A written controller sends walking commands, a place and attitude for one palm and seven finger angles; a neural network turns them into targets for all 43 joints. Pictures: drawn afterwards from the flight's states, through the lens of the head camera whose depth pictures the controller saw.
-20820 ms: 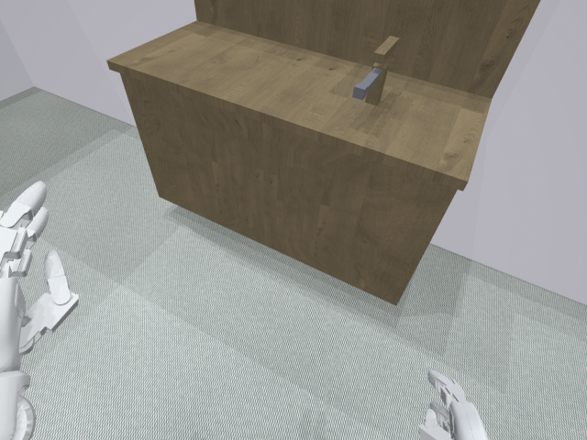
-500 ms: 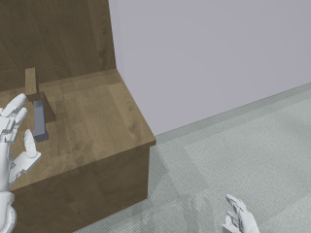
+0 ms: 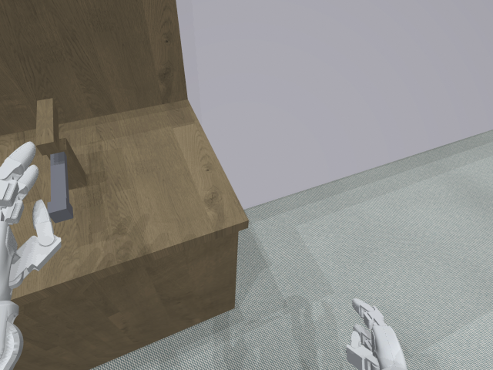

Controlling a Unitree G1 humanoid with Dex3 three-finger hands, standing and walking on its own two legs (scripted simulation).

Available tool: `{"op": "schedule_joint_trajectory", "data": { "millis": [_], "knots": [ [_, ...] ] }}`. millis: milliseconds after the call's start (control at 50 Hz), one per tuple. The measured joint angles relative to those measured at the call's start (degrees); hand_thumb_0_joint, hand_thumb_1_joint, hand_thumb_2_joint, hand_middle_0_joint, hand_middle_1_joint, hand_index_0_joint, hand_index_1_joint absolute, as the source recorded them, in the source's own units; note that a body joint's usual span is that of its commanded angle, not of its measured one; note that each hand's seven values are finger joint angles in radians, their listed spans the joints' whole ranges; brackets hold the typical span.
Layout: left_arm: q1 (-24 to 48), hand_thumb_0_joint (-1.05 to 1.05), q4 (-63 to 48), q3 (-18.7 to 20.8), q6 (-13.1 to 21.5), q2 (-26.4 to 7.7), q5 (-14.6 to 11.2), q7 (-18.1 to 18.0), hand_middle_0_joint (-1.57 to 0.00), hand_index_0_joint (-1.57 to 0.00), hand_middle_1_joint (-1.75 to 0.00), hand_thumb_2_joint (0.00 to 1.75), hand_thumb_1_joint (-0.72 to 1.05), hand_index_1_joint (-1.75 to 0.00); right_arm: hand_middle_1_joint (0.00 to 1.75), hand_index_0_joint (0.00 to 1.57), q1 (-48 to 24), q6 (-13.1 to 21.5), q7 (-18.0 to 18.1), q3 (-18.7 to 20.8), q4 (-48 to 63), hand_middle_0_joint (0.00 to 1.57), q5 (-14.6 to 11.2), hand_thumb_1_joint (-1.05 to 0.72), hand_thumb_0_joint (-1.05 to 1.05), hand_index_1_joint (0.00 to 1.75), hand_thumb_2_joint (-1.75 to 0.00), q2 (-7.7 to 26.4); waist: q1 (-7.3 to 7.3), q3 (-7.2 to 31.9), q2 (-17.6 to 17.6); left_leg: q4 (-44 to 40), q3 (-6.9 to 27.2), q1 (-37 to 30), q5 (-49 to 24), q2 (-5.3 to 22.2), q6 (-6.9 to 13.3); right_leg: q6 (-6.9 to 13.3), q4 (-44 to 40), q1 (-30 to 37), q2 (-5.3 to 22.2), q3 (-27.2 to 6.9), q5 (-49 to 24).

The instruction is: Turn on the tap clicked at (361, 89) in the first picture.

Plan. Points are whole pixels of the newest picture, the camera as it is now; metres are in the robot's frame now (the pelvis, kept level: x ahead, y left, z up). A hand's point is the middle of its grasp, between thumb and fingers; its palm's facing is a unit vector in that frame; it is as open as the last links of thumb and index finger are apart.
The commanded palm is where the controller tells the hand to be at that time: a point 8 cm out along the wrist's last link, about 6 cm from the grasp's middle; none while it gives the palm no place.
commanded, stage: shuffle to correct the standing spot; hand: left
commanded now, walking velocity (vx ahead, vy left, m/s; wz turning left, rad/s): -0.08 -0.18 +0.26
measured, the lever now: (60, 210) +0.34 +0.34 +0.05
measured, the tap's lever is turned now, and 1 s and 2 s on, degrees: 0 0 0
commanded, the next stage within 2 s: come to a stop and stand still in 0.22 s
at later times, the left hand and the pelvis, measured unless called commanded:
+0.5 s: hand (101, 278) +0.19 +0.18 +0.16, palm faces +0.38 -0.84 -0.39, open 7.4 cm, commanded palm +0.13 +0.22 +0.17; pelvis -0.02 -0.06 +0.00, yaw +1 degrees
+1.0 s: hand (55, 299) +0.16 +0.22 +0.15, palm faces +0.26 -0.87 -0.42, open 7.4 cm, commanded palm +0.10 +0.28 +0.17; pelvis -0.06 +0.00 -0.01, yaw +1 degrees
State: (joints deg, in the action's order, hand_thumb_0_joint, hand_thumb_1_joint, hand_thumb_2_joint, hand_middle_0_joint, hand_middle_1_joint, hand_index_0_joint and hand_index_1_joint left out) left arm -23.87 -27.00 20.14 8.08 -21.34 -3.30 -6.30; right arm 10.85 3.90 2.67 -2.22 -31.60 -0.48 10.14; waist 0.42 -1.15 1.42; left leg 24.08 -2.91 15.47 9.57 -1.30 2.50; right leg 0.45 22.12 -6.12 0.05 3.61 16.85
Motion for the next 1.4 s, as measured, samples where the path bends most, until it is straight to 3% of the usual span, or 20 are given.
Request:
{"op": "schedule_joint_trajectory", "data": {
  "millis": [200,380,460,560,620,680,720,760,780,820,860,940,1000,1060,1120,1220,1300,1400],
  "knots": [
    [-3.36,0.01,-1.99,0.31,-0.55,-0.58,-0.98,0.01,-0.21,-0.21,-0.3,0.9,0.89,-0.3,0.3,0.2,1.48,-0.7,-0.31,0.38,-0.78,0.2,-0.15,-0.91,0.02,0.3,-0.9,0.25,-0.08,-0.25,-1.06,-0.94,2.27,0.78,-1.35,1.23,-1.87,1.91,-1.48,0.0,-1.68,2.04,-0.8],
    [-2.56,0.01,-1.67,-0.1,-0.36,0.49,-1.48,0.03,-0.21,-0.21,-0.3,0.9,0.89,-0.3,0.3,0.2,0.64,-1.04,-0.22,1.6,-0.7,0.2,-0.35,-0.91,0.02,0.3,-0.9,1.45,0.86,-0.52,-2.68,0.84,3.34,2.25,-1.46,3.62,-3.91,3.53,-0.14,-1.27,-4.11,2.73,-0.83],
    [-2.79,0.01,-0.94,-1.03,-0.24,1.08,-1.33,-0.37,-0.21,-0.21,-0.3,0.9,0.89,-0.3,0.3,0.2,-0.01,-1.74,-0.25,1.89,-0.36,0.2,-0.69,-0.91,0.02,0.3,-0.9,2.29,0.36,-0.43,-3.75,3.57,3.65,3.7,-0.62,4.64,-2.56,4.52,0.27,-1.68,-5.28,2.98,-1.14],
    [-4.5,0.01,0.21,-1.68,-0.14,1.5,-1.14,-0.85,-0.22,-0.21,-0.3,0.9,0.89,-0.3,0.3,0.2,0.79,-2.11,0.29,2.0,-1.12,0.2,-1.06,-0.91,0.02,0.3,-0.9,3.18,0.38,1.17,-3.17,12.73,3.72,4.91,5.17,2.51,-1.19,5.14,1.52,-2.49,-4.92,2.77,-0.49],
    [-4.0,0.01,0.46,-1.48,0.3,1.5,-0.7,-1.34,-0.22,-0.22,-0.3,0.9,0.89,-0.3,0.3,0.2,1.36,-1.69,0.61,2.0,-1.86,0.2,-0.95,-0.91,0.02,0.3,-0.9,3.44,0.77,1.15,-2.28,14.18,2.92,4.08,6.96,1.74,-0.89,5.06,1.78,-2.81,-4.33,2.94,-0.32],
    [-2.37,0.01,0.2,-1.06,0.94,1.47,-0.32,-2.0,-0.22,-0.22,-0.3,0.9,0.89,-0.3,0.3,0.2,1.47,-1.23,0.76,1.92,-2.33,0.2,-0.74,-0.91,0.02,0.3,-0.9,3.51,1.04,-0.04,-1.72,8.48,2.39,0.9,4.24,1.88,-0.37,4.64,2.8,-3.01,-3.86,3.59,0.25],
    [-1.28,0.01,-0.21,-0.71,1.08,1.47,-0.31,-2.47,-0.22,-0.21,-0.3,0.9,0.89,-0.3,0.3,0.2,0.81,-1.19,0.79,1.93,-2.71,0.2,-0.64,-0.91,0.02,0.3,-0.9,3.13,1.24,-1.22,-0.78,4.84,2.05,-1.39,5.47,1.17,-1.53,3.61,5.06,-3.71,-2.84,3.46,1.28],
    [5.9,0.01,3.1,1.91,2.68,-2.51,2.86,-0.36,-0.22,-0.22,-0.3,0.9,0.88,-0.3,0.3,0.2,1.34,1.06,0.62,2.96,-2.47,0.2,0.1,-0.91,0.02,0.29,-0.9,2.1,3.71,-2.49,0.46,4.56,1.38,-0.47,5.18,0.82,-1.78,2.34,6.27,-5.4,-2.26,2.95,1.19],
    [9.3,0.01,5.45,3.74,3.74,-4.37,2.94,-0.08,-0.22,-0.22,-0.3,0.9,0.88,-0.3,0.3,0.2,0.87,1.62,0.24,2.88,-2.34,0.2,0.08,-0.91,0.02,0.29,-0.9,1.79,4.08,-3.3,0.88,4.83,1.19,0.26,4.33,0.8,-2.01,2.49,6.15,-5.91,-2.21,2.79,0.63],
    [13.06,0.01,8.29,6.34,4.56,-5.2,2.11,-0.8,-0.22,-0.22,-0.3,0.9,0.88,-0.3,0.3,0.2,-0.63,2.55,-1.01,2.47,-1.6,0.2,-0.43,-0.91,0.02,0.3,-0.9,1.9,3.44,-5.02,0.58,5.01,0.75,0.71,3.44,0.81,-1.45,2.41,5.71,-6.26,-2.22,2.3,-0.66],
    [12.71,0.01,7.42,6.51,4.13,-3.78,1.16,-1.27,-0.21,-0.21,-0.3,0.9,0.89,-0.3,0.3,0.2,-1.64,3.15,-2.35,2.43,-0.52,0.2,-0.62,-0.91,0.02,0.3,-0.9,2.43,1.88,-5.5,-0.47,4.71,0.34,0.9,3.62,0.55,-0.45,1.57,5.97,-6.85,-1.93,1.9,-1.21],
    [2.78,0.01,-0.27,1.04,4.48,-0.02,0.68,-0.01,-0.21,-0.21,-0.3,0.9,0.89,-0.3,0.3,0.2,-2.21,3.02,-3.78,2.57,0.89,0.2,-0.55,-0.91,0.02,0.3,-0.9,2.46,-1.07,-4.2,-1.44,5.36,-0.87,1.54,3.71,-0.56,1.36,1.01,6.4,-7.5,-0.78,0.8,-1.11],
    [-4.8,0.01,-3.7,-1.76,5.03,-0.42,0.79,1.7,-0.21,-0.21,-0.3,0.9,0.89,-0.3,0.3,0.2,-1.09,2.37,-2.93,2.29,1.3,0.2,-0.43,-0.91,0.02,0.3,-0.9,1.55,-2.2,-2.76,-1.16,5.48,-0.97,1.34,3.51,-1.13,2.14,0.29,6.17,-7.06,-0.2,0.76,-1.61],
    [-6.65,0.01,-2.71,-0.09,5.09,-3.16,0.52,2.02,-0.22,-0.22,-0.3,0.9,0.88,-0.3,0.3,0.2,0.66,1.51,-1.39,1.8,1.15,0.2,-0.34,-0.91,0.02,0.3,-0.9,0.6,-1.39,-1.79,-0.09,4.77,-0.74,0.58,2.62,-1.82,2.67,-0.24,5.82,-6.28,0.46,1.06,-2.21],
    [-2.8,0.01,0.94,2.67,4.37,-4.2,0.59,1.35,-0.22,-0.22,-0.3,0.9,0.88,-0.3,0.3,0.2,1.85,1.34,-0.51,1.21,0.36,0.2,0.0,-0.91,0.02,0.3,-0.9,0.35,0.68,-1.45,0.53,3.94,-0.62,-0.06,1.33,-2.35,3.21,-0.36,5.81,-5.87,0.85,1.06,-2.53],
    [5.73,0.01,5.29,2.07,3.31,1.06,1.59,-0.37,-0.21,-0.21,-0.3,0.9,0.89,-0.3,0.3,0.2,2.45,2.18,-0.89,0.46,-1.3,0.2,0.42,-0.91,0.02,0.3,-0.9,0.72,3.08,-1.05,0.07,1.22,-0.13,-1.37,-1.47,-3.05,3.37,0.24,5.55,-5.29,0.07,-0.73,-0.25],
    [6.94,0.01,5.53,-2.33,2.46,4.93,2.97,-0.4,-0.21,-0.21,-0.3,0.9,0.89,-0.3,0.3,0.2,2.43,2.28,-1.49,0.36,-1.28,0.2,0.79,-0.91,0.02,0.3,-0.9,0.42,2.43,-0.21,-0.48,-1.25,-0.24,-2.16,-2.05,-3.49,1.77,1.13,4.33,-4.7,-0.47,-2.45,0.8],
    [4.84,0.01,4.83,-3.73,2.3,2.47,3.37,0.76,-0.21,-0.21,-0.3,0.9,0.89,-0.3,0.3,0.2,1.92,1.49,-1.43,0.45,-0.14,0.2,1.33,-0.9,0.02,0.3,-0.9,-0.3,0.52,-0.07,-0.72,-1.24,-0.9,-1.12,1.65,-3.57,-0.57,1.52,2.12,-4.41,-0.45,-3.21,-0.29]
  ]
}}
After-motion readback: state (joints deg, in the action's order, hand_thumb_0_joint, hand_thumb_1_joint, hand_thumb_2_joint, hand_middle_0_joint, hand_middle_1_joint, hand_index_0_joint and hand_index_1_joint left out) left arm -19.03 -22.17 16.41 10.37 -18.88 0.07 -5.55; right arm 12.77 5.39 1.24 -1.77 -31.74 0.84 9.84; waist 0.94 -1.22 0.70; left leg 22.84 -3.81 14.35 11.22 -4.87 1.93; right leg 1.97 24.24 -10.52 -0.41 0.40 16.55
